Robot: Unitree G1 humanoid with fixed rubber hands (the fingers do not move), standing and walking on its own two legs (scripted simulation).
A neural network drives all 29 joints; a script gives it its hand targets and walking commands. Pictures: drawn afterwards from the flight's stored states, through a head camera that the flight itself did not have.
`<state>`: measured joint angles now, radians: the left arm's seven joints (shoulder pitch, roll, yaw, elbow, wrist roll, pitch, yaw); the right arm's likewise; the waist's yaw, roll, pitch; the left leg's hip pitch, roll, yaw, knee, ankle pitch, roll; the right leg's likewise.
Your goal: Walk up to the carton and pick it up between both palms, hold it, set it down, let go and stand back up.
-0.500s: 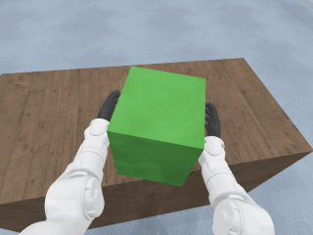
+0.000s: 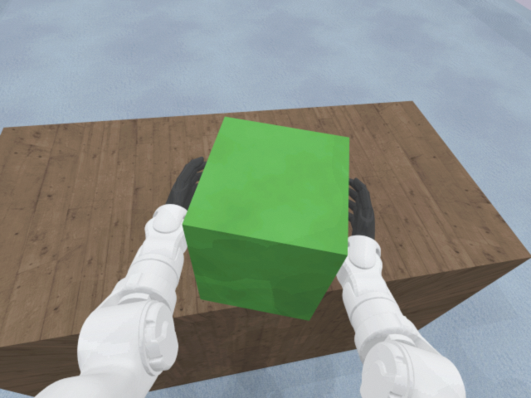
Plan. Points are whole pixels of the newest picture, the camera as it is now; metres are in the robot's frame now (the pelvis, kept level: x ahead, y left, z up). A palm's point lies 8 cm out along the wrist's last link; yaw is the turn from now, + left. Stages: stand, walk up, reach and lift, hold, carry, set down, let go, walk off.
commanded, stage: reach and lift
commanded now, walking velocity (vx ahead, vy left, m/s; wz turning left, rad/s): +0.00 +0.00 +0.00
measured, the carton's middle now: (269, 224) +0.38 -0.01 +0.01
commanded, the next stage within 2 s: none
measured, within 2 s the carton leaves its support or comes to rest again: leaves its support in 0.42 s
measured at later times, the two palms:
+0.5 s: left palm (182, 200) +0.41 +0.13 +0.05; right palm (364, 230) +0.34 -0.15 +0.05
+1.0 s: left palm (188, 194) +0.41 +0.12 +0.07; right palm (373, 223) +0.35 -0.17 +0.06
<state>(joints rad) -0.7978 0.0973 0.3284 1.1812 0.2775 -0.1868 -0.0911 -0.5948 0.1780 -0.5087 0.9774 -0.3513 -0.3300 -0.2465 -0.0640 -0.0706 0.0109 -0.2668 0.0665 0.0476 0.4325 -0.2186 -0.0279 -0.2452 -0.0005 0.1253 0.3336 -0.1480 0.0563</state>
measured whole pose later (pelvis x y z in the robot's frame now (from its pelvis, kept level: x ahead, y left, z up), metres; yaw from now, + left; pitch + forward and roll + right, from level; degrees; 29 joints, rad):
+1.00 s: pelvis -0.01 -0.01 +0.00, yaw +0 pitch +3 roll -1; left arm -0.80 0.06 0.32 1.13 0.28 -0.27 -0.04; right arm -0.61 0.10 -0.37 1.03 -0.18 -0.48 -0.26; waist -0.06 -0.06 0.00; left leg -0.27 0.07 0.05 0.39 -0.18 -0.03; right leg -0.25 0.00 0.12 0.31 -0.12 0.06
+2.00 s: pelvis -0.02 -0.01 +0.00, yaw +0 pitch -7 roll -1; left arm -0.76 0.00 0.26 0.51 0.28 0.59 0.04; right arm -0.79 -0.05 -0.12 0.85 0.15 0.18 -0.18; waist -0.06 -0.06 -0.01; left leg -0.06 0.07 0.05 0.38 -0.19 -0.03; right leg -0.05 0.00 0.12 0.30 -0.13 0.05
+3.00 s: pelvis -0.01 -0.01 +0.00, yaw +0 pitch -7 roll -1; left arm -0.78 0.00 0.26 0.40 0.28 0.71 0.06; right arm -0.88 -0.12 -0.03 0.80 0.27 0.31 -0.19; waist -0.06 -0.05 -0.01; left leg -0.06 0.07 0.05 0.38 -0.19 -0.03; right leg -0.05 0.00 0.12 0.30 -0.14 0.05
